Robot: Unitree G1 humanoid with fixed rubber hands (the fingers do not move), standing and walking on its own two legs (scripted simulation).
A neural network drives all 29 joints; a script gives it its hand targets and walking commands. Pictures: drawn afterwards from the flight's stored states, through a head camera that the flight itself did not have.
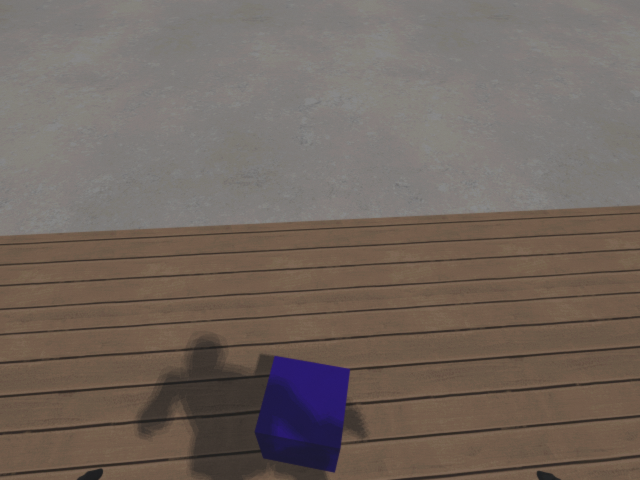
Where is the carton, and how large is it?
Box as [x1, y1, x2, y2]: [255, 356, 349, 472]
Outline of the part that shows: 275,356 255,428 255,434 263,457 334,472 340,447 349,369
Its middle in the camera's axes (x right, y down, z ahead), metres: -0.04 +0.48 +1.09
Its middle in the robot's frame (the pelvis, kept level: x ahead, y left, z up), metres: +0.42 +0.03 -0.66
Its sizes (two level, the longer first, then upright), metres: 0.210 0.200 0.250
